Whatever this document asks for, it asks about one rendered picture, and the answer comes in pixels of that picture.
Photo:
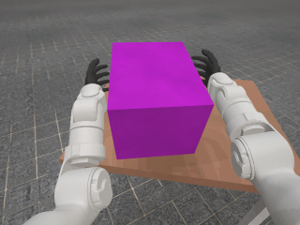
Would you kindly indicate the robot left upper arm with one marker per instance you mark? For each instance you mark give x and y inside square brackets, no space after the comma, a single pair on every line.
[79,196]

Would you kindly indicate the carton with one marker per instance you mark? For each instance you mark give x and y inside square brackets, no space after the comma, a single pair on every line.
[157,103]

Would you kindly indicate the left robot hand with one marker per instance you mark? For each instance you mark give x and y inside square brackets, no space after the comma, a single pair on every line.
[92,76]

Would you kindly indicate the left robot forearm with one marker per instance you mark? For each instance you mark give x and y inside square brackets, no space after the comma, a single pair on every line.
[86,131]

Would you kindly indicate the robot right upper arm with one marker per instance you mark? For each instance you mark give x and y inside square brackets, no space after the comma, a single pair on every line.
[266,160]

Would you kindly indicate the table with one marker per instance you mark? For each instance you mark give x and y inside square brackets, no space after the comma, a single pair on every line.
[210,165]

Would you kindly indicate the right robot forearm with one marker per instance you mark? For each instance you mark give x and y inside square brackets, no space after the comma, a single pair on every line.
[236,109]

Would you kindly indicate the right robot hand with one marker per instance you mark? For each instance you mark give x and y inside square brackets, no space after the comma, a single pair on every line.
[211,65]

